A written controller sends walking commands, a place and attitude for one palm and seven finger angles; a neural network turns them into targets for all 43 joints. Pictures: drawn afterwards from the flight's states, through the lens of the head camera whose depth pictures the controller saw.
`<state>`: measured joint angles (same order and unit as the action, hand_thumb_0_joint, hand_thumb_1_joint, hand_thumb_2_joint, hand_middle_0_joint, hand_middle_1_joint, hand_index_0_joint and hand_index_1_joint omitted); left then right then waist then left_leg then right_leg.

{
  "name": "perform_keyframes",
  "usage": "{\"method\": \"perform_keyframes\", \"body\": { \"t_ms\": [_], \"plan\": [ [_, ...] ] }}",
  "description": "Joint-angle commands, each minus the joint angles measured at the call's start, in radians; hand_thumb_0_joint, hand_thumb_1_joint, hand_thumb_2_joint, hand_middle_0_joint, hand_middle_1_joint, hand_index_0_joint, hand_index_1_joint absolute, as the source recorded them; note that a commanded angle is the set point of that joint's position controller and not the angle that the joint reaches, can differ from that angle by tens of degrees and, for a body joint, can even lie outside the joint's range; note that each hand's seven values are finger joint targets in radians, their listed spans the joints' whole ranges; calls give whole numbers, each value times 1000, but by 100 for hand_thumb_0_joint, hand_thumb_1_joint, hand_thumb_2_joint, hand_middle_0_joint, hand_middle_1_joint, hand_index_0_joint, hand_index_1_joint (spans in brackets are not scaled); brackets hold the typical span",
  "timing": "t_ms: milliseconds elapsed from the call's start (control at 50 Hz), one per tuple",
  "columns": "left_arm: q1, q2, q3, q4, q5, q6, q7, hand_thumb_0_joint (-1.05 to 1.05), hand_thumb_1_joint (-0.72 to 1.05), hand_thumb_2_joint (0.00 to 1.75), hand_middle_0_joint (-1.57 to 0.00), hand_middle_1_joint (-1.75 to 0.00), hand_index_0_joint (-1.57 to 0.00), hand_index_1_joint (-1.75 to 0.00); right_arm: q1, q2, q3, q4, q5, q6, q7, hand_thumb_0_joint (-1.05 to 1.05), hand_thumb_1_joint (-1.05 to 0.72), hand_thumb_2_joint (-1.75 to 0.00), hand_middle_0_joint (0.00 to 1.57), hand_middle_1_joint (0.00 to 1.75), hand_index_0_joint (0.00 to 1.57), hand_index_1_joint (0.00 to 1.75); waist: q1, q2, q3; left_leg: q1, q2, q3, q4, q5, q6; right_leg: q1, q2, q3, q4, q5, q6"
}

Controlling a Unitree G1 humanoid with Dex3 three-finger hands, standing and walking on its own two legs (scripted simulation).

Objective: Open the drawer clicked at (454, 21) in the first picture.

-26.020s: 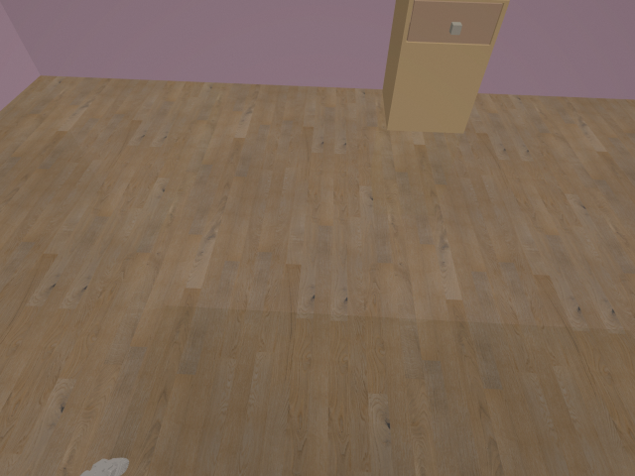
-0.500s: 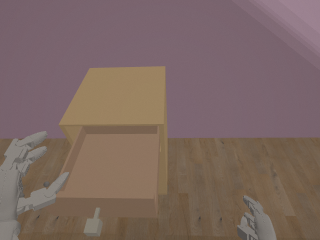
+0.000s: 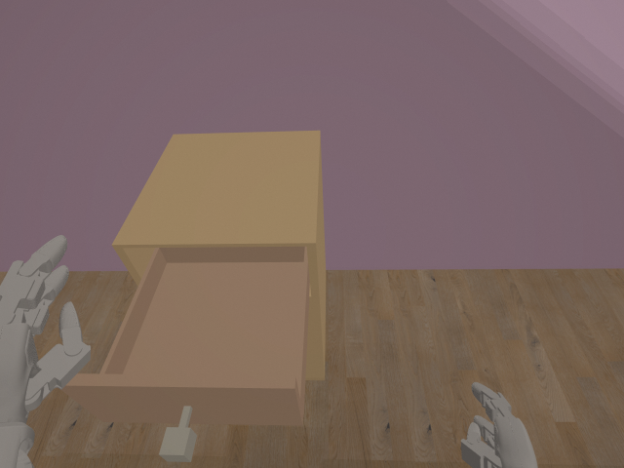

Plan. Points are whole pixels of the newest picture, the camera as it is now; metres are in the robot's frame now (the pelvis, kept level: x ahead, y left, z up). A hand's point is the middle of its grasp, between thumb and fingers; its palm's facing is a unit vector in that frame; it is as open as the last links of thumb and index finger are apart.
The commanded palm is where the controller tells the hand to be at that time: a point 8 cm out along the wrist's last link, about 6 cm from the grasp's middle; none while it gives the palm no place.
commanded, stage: step back with the hand held close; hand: left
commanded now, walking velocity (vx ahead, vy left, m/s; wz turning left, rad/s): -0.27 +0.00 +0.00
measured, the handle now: (182, 431) +0.21 +0.26 -0.19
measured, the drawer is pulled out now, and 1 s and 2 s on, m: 0.30 0.30 0.30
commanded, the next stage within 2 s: stop stepping back and stand still in 1.42 s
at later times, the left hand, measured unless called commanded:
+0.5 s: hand (44, 388) +0.14 +0.26 +0.15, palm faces +0.26 -0.81 -0.53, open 7.4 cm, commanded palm +0.08 +0.30 +0.18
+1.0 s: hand out of the picture +0.09 +0.27 +0.16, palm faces +0.33 -0.79 -0.52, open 7.4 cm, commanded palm +0.02 +0.30 +0.18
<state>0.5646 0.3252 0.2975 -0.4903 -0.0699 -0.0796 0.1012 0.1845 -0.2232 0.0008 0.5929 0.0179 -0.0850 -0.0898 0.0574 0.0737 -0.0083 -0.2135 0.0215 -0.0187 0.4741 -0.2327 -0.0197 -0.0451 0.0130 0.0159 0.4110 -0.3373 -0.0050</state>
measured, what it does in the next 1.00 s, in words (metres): shifts its weight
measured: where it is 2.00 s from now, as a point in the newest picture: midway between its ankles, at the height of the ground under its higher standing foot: outside the picture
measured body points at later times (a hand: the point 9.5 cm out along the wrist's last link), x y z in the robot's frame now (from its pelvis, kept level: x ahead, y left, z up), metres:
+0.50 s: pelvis -0.06 +0.02 +0.00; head +0.00 +0.03 +0.44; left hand +0.12 +0.30 +0.18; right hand +0.13 -0.21 -0.09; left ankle +0.01 +0.13 -0.74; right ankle -0.07 -0.12 -0.74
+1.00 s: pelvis -0.11 +0.02 -0.02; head -0.06 +0.04 +0.43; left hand +0.07 +0.31 +0.18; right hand +0.07 -0.21 -0.10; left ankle +0.01 +0.14 -0.74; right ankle -0.11 -0.11 -0.73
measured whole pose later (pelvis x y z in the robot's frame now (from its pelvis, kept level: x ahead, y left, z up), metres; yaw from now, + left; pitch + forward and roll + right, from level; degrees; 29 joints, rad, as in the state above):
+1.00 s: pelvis -0.11 +0.02 -0.02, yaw +0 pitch +3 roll -3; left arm 0.64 0.44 0.45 -0.65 -0.05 -0.25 0.14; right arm 0.17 -0.19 -0.01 0.56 0.01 -0.11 -0.06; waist -0.01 0.02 0.05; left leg -0.55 0.04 -0.03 0.62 -0.12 0.01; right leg -0.36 0.06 0.02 0.68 -0.36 0.02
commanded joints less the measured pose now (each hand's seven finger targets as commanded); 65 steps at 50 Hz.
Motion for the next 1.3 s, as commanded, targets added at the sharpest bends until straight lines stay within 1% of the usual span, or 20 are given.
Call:
{"method": "perform_keyframes", "body": {
  "t_ms": [0, 40, 260, 600, 760, 820, 900, 1000, 1020, 1040, 1060, 1080, 1100, 1140, 1180, 1200, 1220, 1240, 1260, 1280],
  "plan": [
    [-52, 200, 185, -153, 15, -130, 14, 0, 90, 90, -20, -30, -20, -30, -115, -93, -29, -162, -12, -11, 17, 0, -90, -90, 20, 30, 20, 30, -43, -127, 17, 95, -8, 29, 41, 199, 66, -227, -61, 20, -121, 502, 12],
    [25, 156, 145, -153, 15, -127, -2, 0, 90, 90, -20, -30, -20, -30, -124, -108, -43, -186, -7, 15, 30, 0, -90, -90, 20, 30, 20, 30, -46, -119, -35, 90, 4, 26, 36, 258, 67, -194, -63, 8, -88, 514, 17],
    [123, 258, 235, -343, 2, -150, 26, 0, 90, 90, -20, -30, -20, -30, -125, -101, -67, -230, -1, 65, 21, 0, -90, -90, 20, 30, 20, 30, -43, 13, -185, 87, 54, 15, -23, 446, 63, -155, -16, -45, 20, 379, 33],
    [137, 225, 241, -362, 2, -201, 52, 0, 90, 90, -20, -30, -20, -30, -112, -110, -63, -221, 5, -32, 18, 0, -90, -90, 20, 30, 20, 30, -60, 48, -104, -329, 100, -96, -120, -272, 83, -109, 15, -19, 142, 89, 24],
    [64, 250, 231, -376, 4, -214, 70, 0, 90, 90, -20, -30, -20, -30, -94, -111, -74, -172, -6, -52, 18, 0, -90, -90, 20, 30, 20, 30, -78, -81, -70, -97, 5, -16, 117, -143, 28, -428, -90, 119, -61, -3, -35],
    [73, 235, 221, -372, 6, -221, 71, 0, 90, 90, -20, -30, -20, -30, -112, -100, -65, -179, -4, -53, 17, 0, -90, -90, 20, 30, 20, 30, -71, -3, -80, -174, 68, -80, -20, -109, 48, -325, -28, 26, 50, 47, 4],
    [101, 220, 254, -353, 15, -232, 60, 0, 90, 90, -20, -30, -20, -30, -113, -109, -64, -196, -5, -69, 16, 0, -90, -90, 20, 30, 20, 30, -57, 175, -83, -509, 228, -244, -255, -450, 133, -54, 71, -30, 364, -31, 29],
    [122, 235, 265, -384, 2, -259, 40, 0, 90, 90, -20, -30, -20, -30, -99, -107, -61, -162, -18, -86, 40, 0, -90, -90, 20, 30, 20, 30, -53, 79, -104, -363, 167, -151, -54, -200, 110, -126, 29, 11, 128, 47, 4],
    [129, 241, 260, -372, 3, -264, 40, 0, 90, 90, -20, -30, -20, -30, -101, -91, -57, -157, -14, -84, 44, 0, -90, -90, 20, 30, 20, 30, -57, -1, -111, -292, 101, -83, 62, -130, 74, -192, -36, 83, 26, 175, -14],
    [112, 233, 224, -370, 3, -263, 36, 0, 90, 90, -20, -30, -20, -30, -82, -88, -71, -159, 1, -80, 51, 0, -90, -90, 20, 30, 20, 30, -71, -188, -150, -221, 2, 8, 232, -108, 16, -267, -151, 243, -41, 215, -52],
    [77, 275, 246, -380, 3, -259, 47, 0, 90, 90, -20, -30, -20, -30, -75, -105, -93, -142, 9, -72, 49, 0, -90, -90, 20, 30, 20, 30, -68, -279, -170, -149, -60, 20, 448, -136, -6, -383, -283, 381, -129, 240, -124],
    [95, 245, 226, -329, 4, -241, 59, 0, 90, 90, -20, -30, -20, -30, -98, -71, -85, -123, -3, -55, 47, 0, -90, -90, 20, 30, 20, 30, -68, -254, -154, -203, -54, -20, 563, -198, -10, -351, -337, 353, -113, 361, -176],
    [99, 228, 220, -313, 12, -230, 66, 0, 90, 90, -20, -30, -20, -30, -120, -46, -68, -129, -13, -43, 41, 0, -90, -90, 20, 30, 20, 30, -75, -213, -130, -264, -41, -47, 557, -232, -9, -296, -326, 304, -67, 507, -185],
    [108, 229, 227, -279, 27, -220, 76, 0, 90, 90, -20, -30, -20, -30, -148, -26, -39, -131, -18, -19, 21, 0, -90, -90, 20, 30, 20, 30, -77, -182, -91, -268, -28, -19, 302, -209, -3, -203, -230, 163, 19, 732, -118],
    [99, 238, 229, -294, 18, -209, 73, 0, 90, 90, -20, -30, -20, -30, -128, -48, -41, -124, -13, 3, 9, 0, -90, -90, 20, 30, 20, 30, -87, -142, -113, -167, -25, 22, -79, 131, 4, -124, -121, 54, 153, 750, -35],
    [77, 240, 217, -352, 11, -215, 67, 0, 90, 90, -20, -30, -20, -30, -132, -74, -57, -136, -9, 2, 12, 0, -90, -90, 20, 30, 20, 30, -75, -27, -149, -55, 101, -70, -127, 539, 47, -171, -42, -1, 221, 549, 19],
    [60, 263, 228, -392, 13, -221, 60, 0, 90, 90, -20, -30, -20, -30, -116, -84, -77, -152, -2, -8, 25, 0, -90, -90, 20, 30, 20, 30, -62, 66, -210, 95, 230, -132, -64, 817, 91, -295, -11, 3, 312, 153, 23],
    [110, 248, 223, -374, 8, -226, 56, 0, 90, 90, -20, -30, -20, -30, -91, -79, -82, -149, -8, -31, 40, 0, -90, -90, 20, 30, 20, 30, -57, 84, -242, 163, 296, -171, -52, 911, 131, -384, 12, 16, 421, -123, 13],
    [165, 256, 246, -379, -11, -210, 50, 0, 90, 90, -20, -30, -20, -30, -112, -75, -74, -137, -33, -53, 39, 0, -90, -90, 20, 30, 20, 30, -42, 210, -270, 95, 330, -211, -73, 826, 161, -396, 20, 45, 560, -244, 23],
    [135, 218, 205, -455, -14, -207, 49, 0, 90, 90, -20, -30, -20, -30, -79, -70, -61, -131, -44, -65, 46, 0, -90, -90, 20, 30, 20, 30, -54, 178, -248, 46, 323, -222, -78, 810, 164, -386, 22, 51, 596, -246, 25]
  ]
}}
